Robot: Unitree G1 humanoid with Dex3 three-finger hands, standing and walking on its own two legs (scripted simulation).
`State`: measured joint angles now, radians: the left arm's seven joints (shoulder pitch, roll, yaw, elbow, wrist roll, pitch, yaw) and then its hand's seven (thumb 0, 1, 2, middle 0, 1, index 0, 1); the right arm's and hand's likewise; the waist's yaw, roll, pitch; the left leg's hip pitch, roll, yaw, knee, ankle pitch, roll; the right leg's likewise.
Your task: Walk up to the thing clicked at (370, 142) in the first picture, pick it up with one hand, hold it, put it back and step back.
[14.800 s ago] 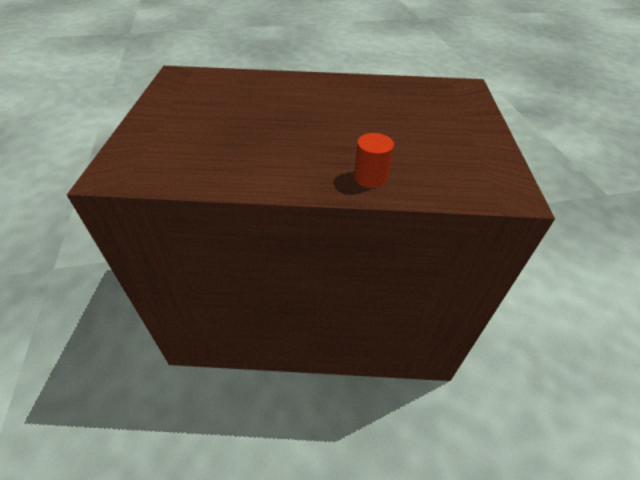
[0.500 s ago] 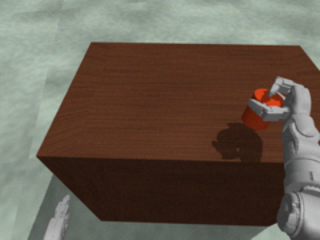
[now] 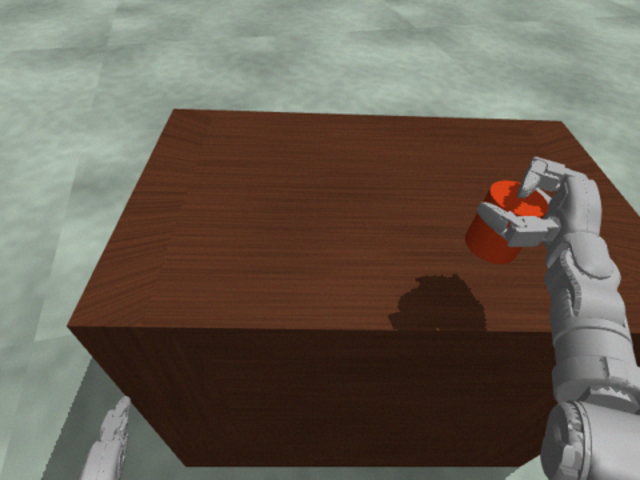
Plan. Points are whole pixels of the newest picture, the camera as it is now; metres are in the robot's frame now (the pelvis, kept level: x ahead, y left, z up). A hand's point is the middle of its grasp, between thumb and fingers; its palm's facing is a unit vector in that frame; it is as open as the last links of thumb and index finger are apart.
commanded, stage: lift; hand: right
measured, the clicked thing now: (503, 222) +0.44 -0.20 +0.13
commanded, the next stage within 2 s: hold in 1.04 s
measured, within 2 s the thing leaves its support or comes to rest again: neither
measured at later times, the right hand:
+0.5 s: hand (559, 196) +0.36 -0.19 +0.24, palm faces +0.15 +0.99 -0.02, open 6.0 cm
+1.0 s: hand (586, 175) +0.34 -0.18 +0.29, palm faces +0.16 +0.99 -0.01, open 6.0 cm
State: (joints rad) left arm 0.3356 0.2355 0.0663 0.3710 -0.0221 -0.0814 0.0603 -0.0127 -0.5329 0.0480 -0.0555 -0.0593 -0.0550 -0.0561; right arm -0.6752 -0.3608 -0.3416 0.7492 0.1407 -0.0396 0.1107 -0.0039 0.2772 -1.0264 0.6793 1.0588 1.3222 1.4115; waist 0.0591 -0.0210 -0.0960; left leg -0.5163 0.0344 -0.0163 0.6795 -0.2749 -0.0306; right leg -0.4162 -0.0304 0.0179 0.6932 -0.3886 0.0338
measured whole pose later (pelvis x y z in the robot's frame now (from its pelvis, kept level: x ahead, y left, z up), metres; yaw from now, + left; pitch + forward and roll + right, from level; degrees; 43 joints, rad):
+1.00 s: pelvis -0.01 +0.01 +0.01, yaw -2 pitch -1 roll +0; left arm 0.27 0.25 0.09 0.56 -0.04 -0.15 0.04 -0.01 -0.55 0.05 -0.04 -0.05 -0.03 -0.05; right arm -0.52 -0.31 -0.32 -0.01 0.23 0.61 0.04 -0.01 0.27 -1.02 0.68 1.06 1.37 1.44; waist 0.00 -0.07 -0.09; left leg -0.33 0.05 0.01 0.58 -0.23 -0.03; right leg -0.24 -0.02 0.05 0.58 -0.32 0.04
